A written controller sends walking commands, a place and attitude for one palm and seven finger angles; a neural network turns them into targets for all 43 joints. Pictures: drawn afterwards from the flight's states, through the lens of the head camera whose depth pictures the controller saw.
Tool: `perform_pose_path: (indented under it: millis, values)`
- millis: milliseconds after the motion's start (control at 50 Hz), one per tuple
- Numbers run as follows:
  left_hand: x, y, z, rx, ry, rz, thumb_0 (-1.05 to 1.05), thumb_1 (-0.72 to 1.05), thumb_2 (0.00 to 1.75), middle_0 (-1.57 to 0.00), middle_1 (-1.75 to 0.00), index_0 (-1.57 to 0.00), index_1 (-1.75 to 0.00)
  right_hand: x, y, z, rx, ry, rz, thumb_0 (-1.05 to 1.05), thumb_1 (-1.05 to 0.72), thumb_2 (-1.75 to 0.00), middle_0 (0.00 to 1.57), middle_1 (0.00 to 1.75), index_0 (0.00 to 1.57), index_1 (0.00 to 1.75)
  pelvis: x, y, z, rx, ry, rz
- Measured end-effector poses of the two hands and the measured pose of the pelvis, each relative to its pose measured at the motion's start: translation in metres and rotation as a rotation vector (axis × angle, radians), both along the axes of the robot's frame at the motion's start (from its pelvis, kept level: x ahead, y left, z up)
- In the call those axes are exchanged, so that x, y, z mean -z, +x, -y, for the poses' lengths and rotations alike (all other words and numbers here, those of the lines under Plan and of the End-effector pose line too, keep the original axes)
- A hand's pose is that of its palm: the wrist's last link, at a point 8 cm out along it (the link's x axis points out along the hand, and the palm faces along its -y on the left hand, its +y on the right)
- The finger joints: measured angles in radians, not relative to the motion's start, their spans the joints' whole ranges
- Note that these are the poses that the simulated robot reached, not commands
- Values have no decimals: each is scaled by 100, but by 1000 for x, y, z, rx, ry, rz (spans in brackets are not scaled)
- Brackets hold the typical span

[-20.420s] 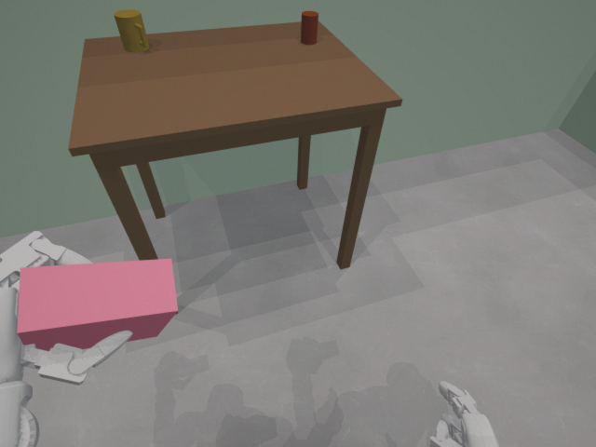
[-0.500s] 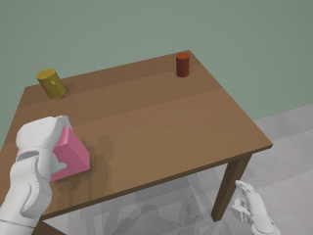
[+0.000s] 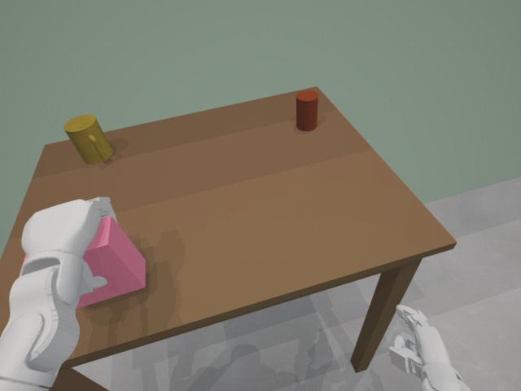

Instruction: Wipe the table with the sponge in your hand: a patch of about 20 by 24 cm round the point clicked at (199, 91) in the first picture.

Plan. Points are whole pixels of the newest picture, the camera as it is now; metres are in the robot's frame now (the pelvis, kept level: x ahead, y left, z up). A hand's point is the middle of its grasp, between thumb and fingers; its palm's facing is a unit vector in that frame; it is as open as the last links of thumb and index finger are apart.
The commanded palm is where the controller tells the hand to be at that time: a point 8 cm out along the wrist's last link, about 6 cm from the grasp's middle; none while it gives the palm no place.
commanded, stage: move the sponge above the wiping area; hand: left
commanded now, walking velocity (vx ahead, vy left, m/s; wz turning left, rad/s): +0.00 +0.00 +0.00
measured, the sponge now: (98, 271) +0.24 +0.31 +0.07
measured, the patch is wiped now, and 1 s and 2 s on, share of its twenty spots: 0.00 0.00 0.00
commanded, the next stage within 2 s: none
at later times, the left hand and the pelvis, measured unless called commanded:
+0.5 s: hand (97, 249) +0.25 +0.29 +0.12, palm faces +0.01 -0.09 -1.00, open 9.6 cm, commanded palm +0.22 +0.29 +0.21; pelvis -0.01 +0.00 +0.00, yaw +0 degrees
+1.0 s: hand (97, 254) +0.24 +0.28 +0.12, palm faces +0.00 -0.08 -1.00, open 9.6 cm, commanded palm +0.22 +0.29 +0.21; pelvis +0.00 -0.01 +0.00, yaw +0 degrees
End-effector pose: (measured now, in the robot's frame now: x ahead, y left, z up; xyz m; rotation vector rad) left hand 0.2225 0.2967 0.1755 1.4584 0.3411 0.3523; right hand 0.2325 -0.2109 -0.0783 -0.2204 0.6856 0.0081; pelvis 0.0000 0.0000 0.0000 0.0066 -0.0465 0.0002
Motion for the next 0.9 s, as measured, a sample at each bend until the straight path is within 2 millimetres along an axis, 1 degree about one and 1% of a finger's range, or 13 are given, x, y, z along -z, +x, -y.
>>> perform_pose_path:
  millis: [80, 140, 240, 300, 400, 480, 520, 580, 620, 700, 740, 820, 900]
  values:
    - [0, 2, 6, 49, 10, 14, -1, -46, 106, -78, -137, -79, -137, -3, 2, -7, -14, -4, 13, 1, -91, -90, 20, 30, 20, 30, -1, -2, 0, -5, -2, 6]
    - [-6, 6, 8, 69, 26, 45, -1, -46, 106, -78, -137, -79, -137, -5, 3, -13, -21, 7, 21, 1, -91, -90, 20, 30, 20, 30, -1, -3, 0, 1, -2, 9]
    - [-19, 11, 3, 37, 38, 93, -1, -46, 106, -78, -137, -79, -137, -6, 2, -19, -28, 34, 21, 1, -91, -90, 20, 30, 20, 30, -2, -4, 0, 7, -1, 6]
    - [-23, 10, -2, 1, 30, 95, -1, -46, 106, -78, -137, -79, -137, -5, 2, -19, -26, 45, 17, 1, -91, -90, 20, 30, 20, 30, -2, -4, -1, 10, -1, 2]
    - [-13, 4, -1, -24, 2, 35, -1, -46, 106, -78, -137, -79, -138, -3, 1, -15, -24, 41, 9, 1, -91, -90, 20, 30, 20, 30, -1, -4, -2, 6, 0, -2]
    - [0, 4, 9, 19, -9, -12, -1, -46, 106, -78, -137, -79, -137, -1, 1, -12, -26, 19, 5, 1, -91, -90, 20, 30, 20, 30, -1, -6, -2, -2, 1, 1]
    - [2, 6, 15, 57, -4, -11, -1, -46, 106, -78, -137, -79, -137, -1, 0, -11, -26, 9, 5, 1, -91, -90, 20, 30, 20, 30, -1, -6, -1, -1, 1, 4]
    - [-4, 10, 21, 102, 16, 30, -1, -46, 106, -78, -137, -79, -137, -2, -2, -10, -23, 6, 4, 1, -91, -90, 20, 30, 20, 30, -1, -5, 1, 2, 0, 6]
    - [-12, 11, 20, 105, 36, 68, -1, -46, 106, -78, -137, -79, -137, -2, -3, -9, -19, 12, 2, 1, -91, -90, 20, 30, 20, 30, -1, -4, 2, 11, 0, 7]
    - [-29, 10, 10, 41, 50, 138, -1, -46, 106, -78, -137, -79, -137, -2, -4, -7, -11, 32, 0, 1, -91, -90, 20, 30, 20, 30, -1, -1, 4, 18, 0, 6]
    - [-32, 8, 2, -12, 41, 141, -1, -46, 106, -78, -137, -79, -137, -1, -3, -5, -8, 40, -1, 1, -91, -90, 20, 30, 20, 30, -1, -1, 4, 17, 0, 3]
    - [-22, 0, -7, -78, 6, 71, -1, -46, 106, -78, -137, -79, -138, -1, 0, -1, -2, 40, 3, 1, -91, -90, 20, 30, 20, 30, -1, -2, 4, 10, 1, -4]
    - [0, -5, -1, -50, -16, -36, -1, -46, 106, -78, -138, -78, -138, 0, 2, 2, -7, 15, 9, 1, -91, -90, 20, 30, 20, 30, 0, -4, 4, 0, 1, -5]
